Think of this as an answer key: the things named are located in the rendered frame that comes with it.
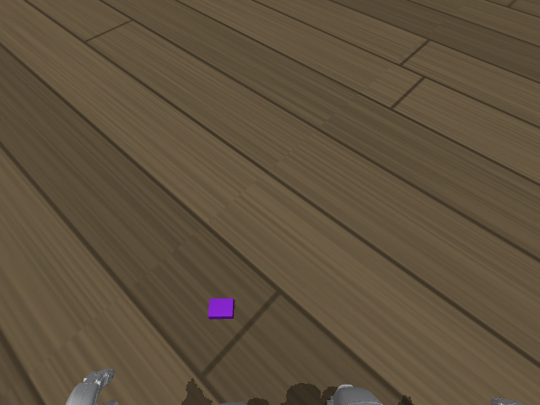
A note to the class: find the left robot hand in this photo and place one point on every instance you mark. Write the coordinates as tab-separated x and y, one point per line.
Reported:
86	393

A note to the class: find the small box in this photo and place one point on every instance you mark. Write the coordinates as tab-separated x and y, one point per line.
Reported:
221	308

